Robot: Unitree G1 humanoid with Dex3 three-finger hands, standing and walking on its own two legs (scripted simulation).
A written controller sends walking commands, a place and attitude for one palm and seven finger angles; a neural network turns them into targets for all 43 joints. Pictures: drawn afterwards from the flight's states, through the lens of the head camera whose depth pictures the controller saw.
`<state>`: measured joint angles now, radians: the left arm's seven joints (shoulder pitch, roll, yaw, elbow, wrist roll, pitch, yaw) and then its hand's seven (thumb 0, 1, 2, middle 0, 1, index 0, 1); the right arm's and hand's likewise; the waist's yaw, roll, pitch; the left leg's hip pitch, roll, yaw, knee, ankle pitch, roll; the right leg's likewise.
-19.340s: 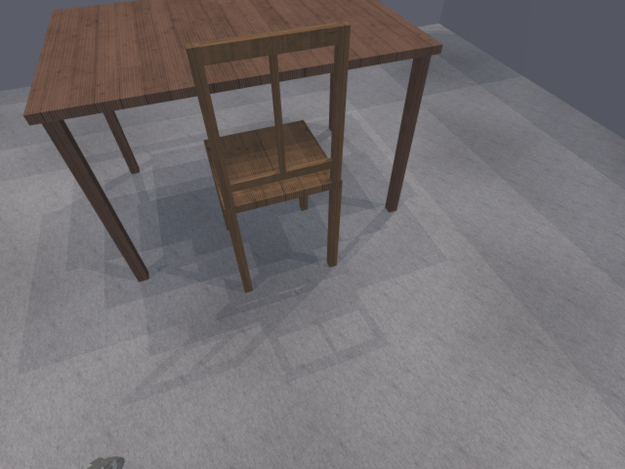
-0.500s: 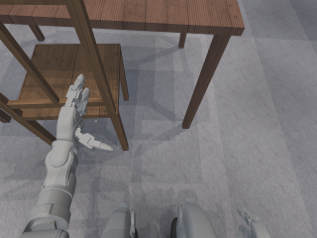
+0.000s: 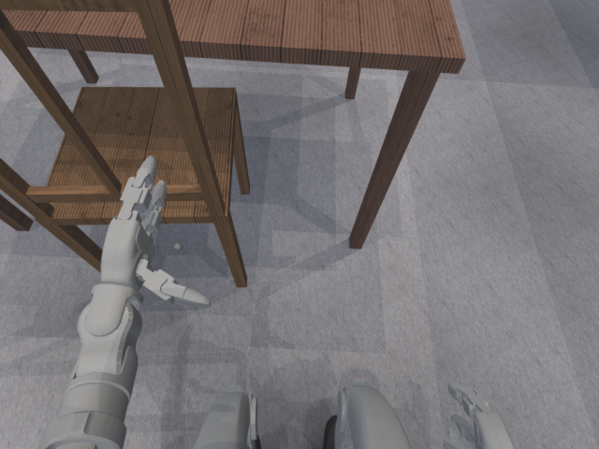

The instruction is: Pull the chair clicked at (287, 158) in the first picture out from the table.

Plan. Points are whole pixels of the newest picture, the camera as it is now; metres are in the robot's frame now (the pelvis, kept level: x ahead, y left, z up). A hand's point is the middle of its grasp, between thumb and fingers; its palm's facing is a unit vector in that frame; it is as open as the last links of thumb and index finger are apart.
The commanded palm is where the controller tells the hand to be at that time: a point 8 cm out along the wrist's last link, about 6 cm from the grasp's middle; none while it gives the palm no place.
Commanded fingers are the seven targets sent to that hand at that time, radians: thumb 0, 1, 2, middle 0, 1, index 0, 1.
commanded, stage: aim the fingers beside a spindle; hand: left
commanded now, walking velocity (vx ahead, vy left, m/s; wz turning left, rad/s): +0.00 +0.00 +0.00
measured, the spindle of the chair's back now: (68, 123) +0.55 +0.34 +0.05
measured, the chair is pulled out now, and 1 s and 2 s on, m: -0.03 -0.03 -0.03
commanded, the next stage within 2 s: push the fingers through the gap in 0.74 s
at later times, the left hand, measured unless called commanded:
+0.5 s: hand (175, 245) +0.37 +0.17 +0.02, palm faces -0.07 -1.00 -0.05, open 16.9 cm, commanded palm +0.34 +0.23 +0.02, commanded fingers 0.00 -0.50 0.30 -0.06 -0.08 -0.06 -0.08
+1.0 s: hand (179, 241) +0.37 +0.16 +0.02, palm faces -0.08 -1.00 -0.05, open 16.9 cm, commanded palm +0.36 +0.22 +0.02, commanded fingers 0.00 -0.50 0.30 -0.06 -0.08 -0.06 -0.08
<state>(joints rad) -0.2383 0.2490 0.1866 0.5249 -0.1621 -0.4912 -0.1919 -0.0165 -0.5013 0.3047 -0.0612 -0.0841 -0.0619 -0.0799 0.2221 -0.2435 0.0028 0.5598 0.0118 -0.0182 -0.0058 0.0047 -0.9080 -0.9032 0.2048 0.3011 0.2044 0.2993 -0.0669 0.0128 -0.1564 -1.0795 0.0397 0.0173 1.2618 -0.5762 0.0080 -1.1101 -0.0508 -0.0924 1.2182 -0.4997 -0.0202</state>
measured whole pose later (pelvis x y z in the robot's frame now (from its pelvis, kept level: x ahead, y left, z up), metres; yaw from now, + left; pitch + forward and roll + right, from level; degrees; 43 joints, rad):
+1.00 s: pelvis +0.00 +0.01 +0.00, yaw +0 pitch +23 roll -2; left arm -0.26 0.25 0.17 0.52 -0.16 -0.46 -0.19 -0.02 -0.50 0.30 -0.06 -0.08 -0.06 -0.08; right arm 0.22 -0.24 0.01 0.56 0.01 -0.04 -0.01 0.00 -0.91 -0.90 0.21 0.30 0.20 0.30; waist -0.07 0.01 -0.16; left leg -1.09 0.03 0.02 1.27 -0.58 0.02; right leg -1.11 -0.05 -0.09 1.21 -0.50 -0.01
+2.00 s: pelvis +0.00 +0.01 -0.01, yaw -1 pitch +27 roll -2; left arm -0.72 0.38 0.33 0.99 -0.10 -0.50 -0.21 -0.02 -0.50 0.30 -0.06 -0.08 -0.06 -0.08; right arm 0.29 -0.25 0.02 0.61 -0.02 0.03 0.00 0.00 -0.91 -0.90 0.21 0.30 0.20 0.30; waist -0.15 0.02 -0.14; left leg -1.18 0.05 0.01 1.29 -0.58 0.02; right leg -1.20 -0.04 -0.09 1.23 -0.48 -0.01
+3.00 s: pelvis +0.01 +0.01 +0.00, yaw -2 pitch +27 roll -3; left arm -0.72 0.37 0.32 0.96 -0.10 -0.48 -0.15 -0.02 -0.40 0.35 -0.27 -0.85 -0.27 -0.86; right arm 0.29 -0.24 0.02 0.60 -0.02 0.08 0.03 0.00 -0.91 -0.90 0.21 0.30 0.20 0.30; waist -0.16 0.03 -0.14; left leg -1.17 0.05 0.02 1.28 -0.59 0.02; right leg -1.19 -0.03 -0.08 1.20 -0.49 0.00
